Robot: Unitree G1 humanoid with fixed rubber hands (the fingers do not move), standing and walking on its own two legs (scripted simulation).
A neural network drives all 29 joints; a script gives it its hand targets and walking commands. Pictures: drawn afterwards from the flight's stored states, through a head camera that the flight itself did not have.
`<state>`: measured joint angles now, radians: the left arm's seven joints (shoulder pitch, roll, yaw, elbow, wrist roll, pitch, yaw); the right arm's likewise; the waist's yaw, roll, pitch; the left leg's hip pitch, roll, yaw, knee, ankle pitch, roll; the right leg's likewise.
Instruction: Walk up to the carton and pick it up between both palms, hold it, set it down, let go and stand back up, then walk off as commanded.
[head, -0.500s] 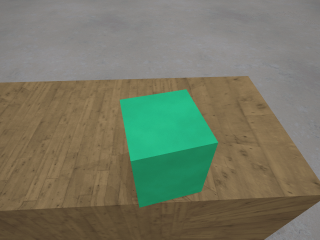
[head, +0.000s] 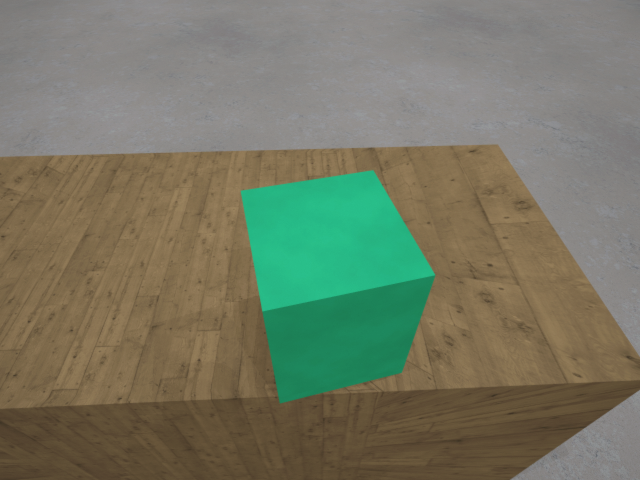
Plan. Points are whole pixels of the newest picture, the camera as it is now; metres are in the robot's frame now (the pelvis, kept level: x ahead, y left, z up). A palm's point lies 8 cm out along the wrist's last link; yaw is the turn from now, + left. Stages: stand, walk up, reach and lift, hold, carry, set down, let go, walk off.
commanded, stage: stand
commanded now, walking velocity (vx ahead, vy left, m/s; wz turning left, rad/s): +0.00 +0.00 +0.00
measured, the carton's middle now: (326, 287) +0.40 +0.01 +0.00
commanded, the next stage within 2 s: walk off in 0.30 s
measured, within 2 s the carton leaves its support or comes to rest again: neither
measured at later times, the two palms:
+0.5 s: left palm out of the picture +0.05 +0.28 -0.13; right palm out of the picture +0.07 -0.28 -0.12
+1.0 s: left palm out of the picture -0.05 +0.24 -0.14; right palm out of the picture +0.02 -0.36 -0.18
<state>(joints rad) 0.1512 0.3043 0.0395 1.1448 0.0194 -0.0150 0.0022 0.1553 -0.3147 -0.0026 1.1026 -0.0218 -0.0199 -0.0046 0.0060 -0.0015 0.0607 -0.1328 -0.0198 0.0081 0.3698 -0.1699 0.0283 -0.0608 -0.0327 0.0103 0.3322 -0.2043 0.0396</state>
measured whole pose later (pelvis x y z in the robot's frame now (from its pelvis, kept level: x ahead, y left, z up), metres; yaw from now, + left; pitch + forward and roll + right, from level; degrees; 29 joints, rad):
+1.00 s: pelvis -0.10 -0.06 -0.04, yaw +5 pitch -5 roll +0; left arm 0.15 0.28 0.06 0.84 0.03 0.03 0.03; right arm 0.11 -0.40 -0.10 0.84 -0.01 0.08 -0.02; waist -0.01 0.10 0.33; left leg -0.46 -0.16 -0.23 1.23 -0.49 -0.01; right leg -0.36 0.04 -0.05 0.77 -0.32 -0.07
